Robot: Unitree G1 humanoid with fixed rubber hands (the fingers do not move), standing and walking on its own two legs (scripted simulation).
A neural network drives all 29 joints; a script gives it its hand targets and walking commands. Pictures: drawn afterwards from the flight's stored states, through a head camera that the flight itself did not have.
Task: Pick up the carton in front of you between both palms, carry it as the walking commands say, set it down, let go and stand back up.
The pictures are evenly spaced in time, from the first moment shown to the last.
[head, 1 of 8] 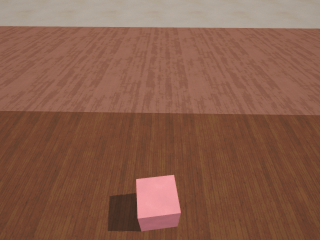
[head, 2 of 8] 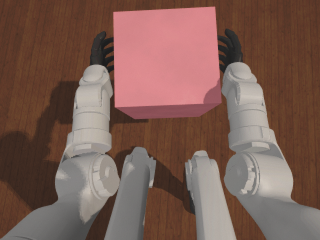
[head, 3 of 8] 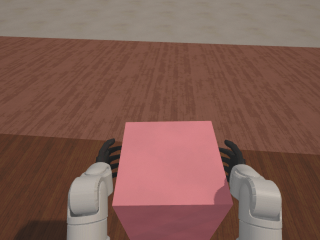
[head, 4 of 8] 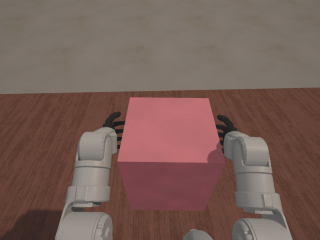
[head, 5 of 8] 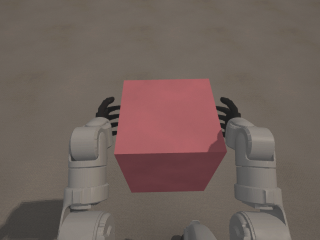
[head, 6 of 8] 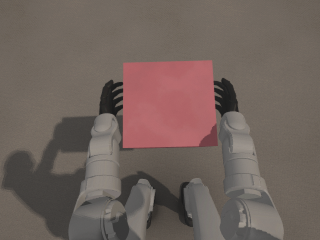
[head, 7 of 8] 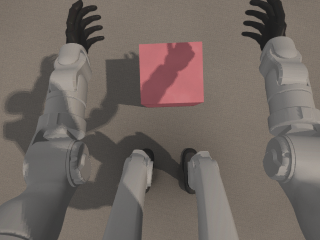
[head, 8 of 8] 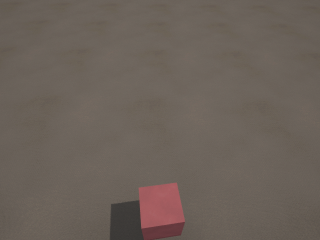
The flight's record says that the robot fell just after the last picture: no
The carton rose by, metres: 0.69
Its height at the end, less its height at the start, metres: -0.45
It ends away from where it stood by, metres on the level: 4.74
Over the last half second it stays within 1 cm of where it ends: yes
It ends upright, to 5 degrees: yes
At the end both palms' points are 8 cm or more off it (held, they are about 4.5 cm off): yes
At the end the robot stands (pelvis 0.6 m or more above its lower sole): yes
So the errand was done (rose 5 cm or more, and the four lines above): yes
